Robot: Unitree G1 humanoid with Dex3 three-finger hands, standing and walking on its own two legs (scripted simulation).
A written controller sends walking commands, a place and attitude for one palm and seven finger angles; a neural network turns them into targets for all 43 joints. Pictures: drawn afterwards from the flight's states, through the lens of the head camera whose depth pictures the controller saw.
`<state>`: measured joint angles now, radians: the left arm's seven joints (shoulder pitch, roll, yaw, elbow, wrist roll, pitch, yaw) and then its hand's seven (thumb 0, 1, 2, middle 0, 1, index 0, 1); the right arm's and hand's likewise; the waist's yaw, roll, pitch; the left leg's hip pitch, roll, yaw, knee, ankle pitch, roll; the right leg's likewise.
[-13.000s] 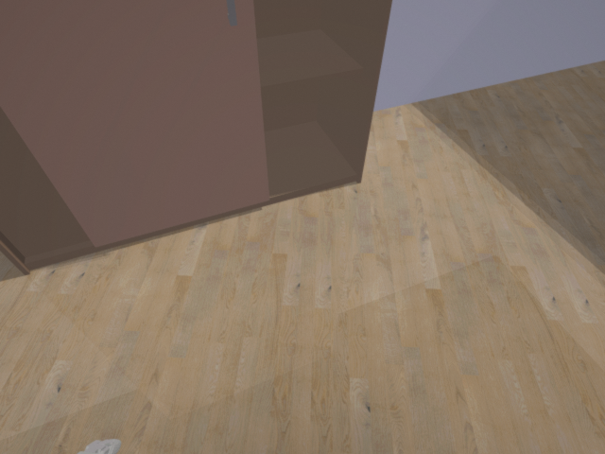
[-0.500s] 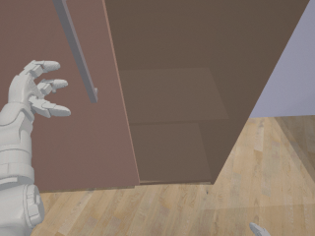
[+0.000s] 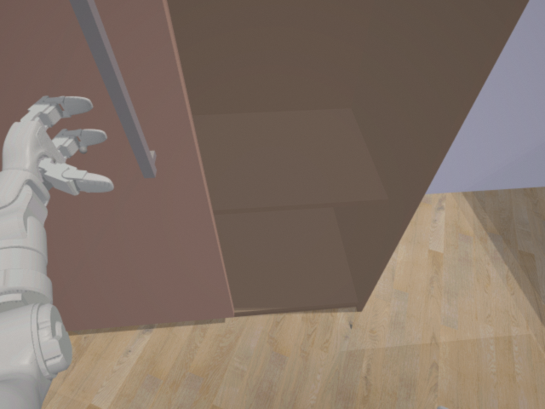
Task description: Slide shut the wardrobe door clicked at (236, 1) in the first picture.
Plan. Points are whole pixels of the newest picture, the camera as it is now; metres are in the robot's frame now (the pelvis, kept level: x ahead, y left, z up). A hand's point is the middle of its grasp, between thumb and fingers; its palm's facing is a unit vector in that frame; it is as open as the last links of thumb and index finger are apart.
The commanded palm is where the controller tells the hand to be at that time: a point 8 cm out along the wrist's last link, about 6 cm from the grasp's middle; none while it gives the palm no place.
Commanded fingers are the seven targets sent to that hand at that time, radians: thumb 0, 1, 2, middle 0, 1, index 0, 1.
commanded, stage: move the hooked fingers beside the handle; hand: left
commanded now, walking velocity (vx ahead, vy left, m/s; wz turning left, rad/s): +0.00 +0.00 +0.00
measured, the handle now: (124, 93) +0.50 +0.21 +0.21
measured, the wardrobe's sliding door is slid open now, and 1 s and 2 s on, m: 0.47 0.47 0.47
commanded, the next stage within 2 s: feel for the door with the fingertips in 0.64 s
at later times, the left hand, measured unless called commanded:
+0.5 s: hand (80, 150) +0.42 +0.27 +0.17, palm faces +0.10 -1.00 -0.01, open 14.0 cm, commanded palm +0.40 +0.32 +0.17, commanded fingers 0.00 -0.50 0.30 -0.30 -1.20 -0.30 -1.20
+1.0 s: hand (91, 151) +0.43 +0.25 +0.17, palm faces +0.08 -1.00 -0.01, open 14.0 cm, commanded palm +0.40 +0.29 +0.17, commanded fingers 0.00 -0.50 0.30 -0.30 -1.20 -0.30 -1.20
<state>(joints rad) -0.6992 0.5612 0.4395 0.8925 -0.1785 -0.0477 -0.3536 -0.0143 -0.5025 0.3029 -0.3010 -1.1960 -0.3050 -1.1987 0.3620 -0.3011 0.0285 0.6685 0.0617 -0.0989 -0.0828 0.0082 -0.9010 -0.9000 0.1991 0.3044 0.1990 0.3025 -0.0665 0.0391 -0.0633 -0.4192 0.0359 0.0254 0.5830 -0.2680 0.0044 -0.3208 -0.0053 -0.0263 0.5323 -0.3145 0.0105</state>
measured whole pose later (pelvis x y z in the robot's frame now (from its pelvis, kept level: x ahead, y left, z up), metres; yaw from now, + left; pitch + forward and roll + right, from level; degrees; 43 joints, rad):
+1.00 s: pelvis +0.00 +0.00 +0.00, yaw +1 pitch +6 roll -1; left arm -0.69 0.51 0.39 0.83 -0.20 -0.04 -0.32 -0.01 -0.50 0.30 -0.30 -1.20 -0.30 -1.20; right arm 0.35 -0.29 0.03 0.67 0.07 -0.09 -0.08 0.01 -0.90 -0.90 0.20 0.30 0.20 0.30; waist -0.06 0.04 -0.07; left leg -0.43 0.03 0.01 0.60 -0.28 0.01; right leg -0.32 -0.01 -0.04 0.53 -0.32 0.01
